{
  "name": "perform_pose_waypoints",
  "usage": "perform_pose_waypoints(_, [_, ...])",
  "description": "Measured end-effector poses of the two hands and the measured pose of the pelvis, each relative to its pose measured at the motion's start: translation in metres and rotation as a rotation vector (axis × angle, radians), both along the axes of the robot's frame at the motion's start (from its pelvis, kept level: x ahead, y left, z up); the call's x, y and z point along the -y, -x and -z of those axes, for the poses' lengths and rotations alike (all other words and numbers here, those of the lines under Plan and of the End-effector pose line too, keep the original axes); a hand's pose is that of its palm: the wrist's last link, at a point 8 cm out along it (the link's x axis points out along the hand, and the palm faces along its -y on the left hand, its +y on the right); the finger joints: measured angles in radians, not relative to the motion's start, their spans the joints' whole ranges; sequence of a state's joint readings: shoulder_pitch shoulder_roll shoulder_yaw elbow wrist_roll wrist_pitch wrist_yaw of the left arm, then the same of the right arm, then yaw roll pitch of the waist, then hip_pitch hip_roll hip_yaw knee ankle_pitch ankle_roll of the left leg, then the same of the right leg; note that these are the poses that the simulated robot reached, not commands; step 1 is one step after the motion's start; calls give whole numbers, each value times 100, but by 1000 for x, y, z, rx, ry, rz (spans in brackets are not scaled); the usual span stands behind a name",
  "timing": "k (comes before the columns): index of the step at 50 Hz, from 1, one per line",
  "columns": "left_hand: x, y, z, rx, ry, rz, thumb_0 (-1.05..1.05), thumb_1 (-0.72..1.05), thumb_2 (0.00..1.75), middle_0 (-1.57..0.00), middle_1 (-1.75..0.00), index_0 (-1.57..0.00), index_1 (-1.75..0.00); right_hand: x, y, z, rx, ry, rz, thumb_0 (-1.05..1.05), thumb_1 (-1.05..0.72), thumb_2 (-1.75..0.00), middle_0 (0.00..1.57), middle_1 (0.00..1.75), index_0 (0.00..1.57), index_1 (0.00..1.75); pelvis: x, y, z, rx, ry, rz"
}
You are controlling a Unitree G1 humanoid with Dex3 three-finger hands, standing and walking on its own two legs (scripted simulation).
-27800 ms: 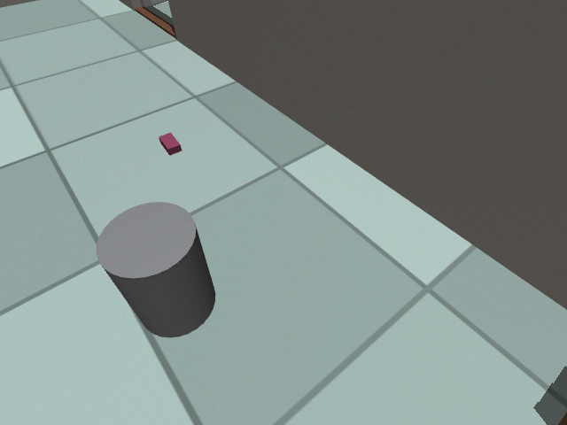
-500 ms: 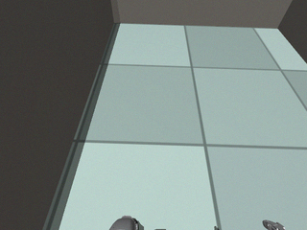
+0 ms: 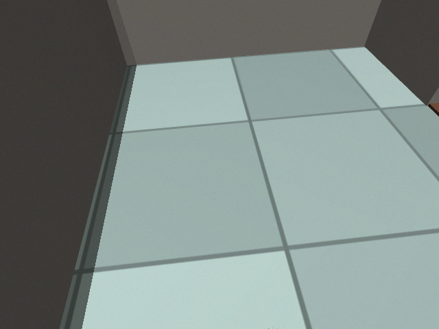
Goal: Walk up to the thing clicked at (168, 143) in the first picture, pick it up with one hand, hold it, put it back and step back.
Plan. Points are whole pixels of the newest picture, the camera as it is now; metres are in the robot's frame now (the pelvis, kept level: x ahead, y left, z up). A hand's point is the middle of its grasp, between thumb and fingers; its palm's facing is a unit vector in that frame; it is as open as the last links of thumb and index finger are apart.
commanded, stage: walk up
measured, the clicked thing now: out of the picture -0.73 -0.98 -0.74
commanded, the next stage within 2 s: none
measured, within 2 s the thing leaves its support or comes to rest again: neither
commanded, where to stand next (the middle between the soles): +0.43 +0.03 m, yaw +2 degrees
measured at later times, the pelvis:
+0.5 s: pelvis +0.17 +0.04 +0.01, yaw -10 degrees
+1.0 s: pelvis +0.35 +0.09 +0.00, yaw -31 degrees
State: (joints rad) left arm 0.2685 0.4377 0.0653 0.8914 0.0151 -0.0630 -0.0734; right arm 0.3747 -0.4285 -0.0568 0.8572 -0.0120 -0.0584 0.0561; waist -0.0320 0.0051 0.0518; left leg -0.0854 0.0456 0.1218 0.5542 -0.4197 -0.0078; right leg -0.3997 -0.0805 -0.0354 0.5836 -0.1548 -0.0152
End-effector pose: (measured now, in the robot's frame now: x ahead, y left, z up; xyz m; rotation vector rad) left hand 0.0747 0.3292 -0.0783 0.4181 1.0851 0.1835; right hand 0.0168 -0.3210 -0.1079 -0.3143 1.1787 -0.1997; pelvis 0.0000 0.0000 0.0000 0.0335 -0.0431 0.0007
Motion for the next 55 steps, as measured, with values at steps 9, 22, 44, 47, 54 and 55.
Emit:
perform_pose_waypoints(9, [33, -44, -17, 63, -2, -68, 0, 90, 90, -20, -30, -21, -30, 9, -106, 5, 21, -39, -75, 1, -90, -90, 21, 30, 20, 30, 19, -61, -10, 14, 12, -17])
perform_pose_waypoints(22, [1, -68, -4, -208, 11, -19, 1, 90, 90, -21, -31, -21, -30, -17, -251, -31, 221, -10, -65, 1, -90, -90, 21, 30, 20, 30, -20, -145, -13, -28, 54, 136])
perform_pose_waypoints(44, [-55, -456, -22, -62, -141, 479, 1, 91, 90, -20, -30, -20, -30, -101, -192, -29, 77, 58, 471, 1, -90, -90, 21, 30, 20, 30, -102, -312, -12, -25, 22, 480])
perform_pose_waypoints(47, [-26, -505, -21, -37, -146, 557, 1, 91, 90, -20, -30, -20, -30, -114, -180, -15, 19, 34, 550, 1, -90, -90, 21, 30, 20, 30, -100, -335, -7, -37, 14, 517])
perform_pose_waypoints(54, [29, -580, -9, 110, -98, 648, 0, 91, 90, -20, -30, -21, -30, -136, -207, 16, -63, -40, 627, 2, -90, -90, 20, 30, 20, 30, -94, -372, 10, -20, 36, 616])
perform_pose_waypoints(55, [32, -584, -8, 112, -85, 644, 0, 91, 90, -20, -30, -21, -30, -137, -217, 15, -50, -43, 626, 2, -90, -90, 20, 30, 20, 30, -95, -377, 8, -12, 34, 631])
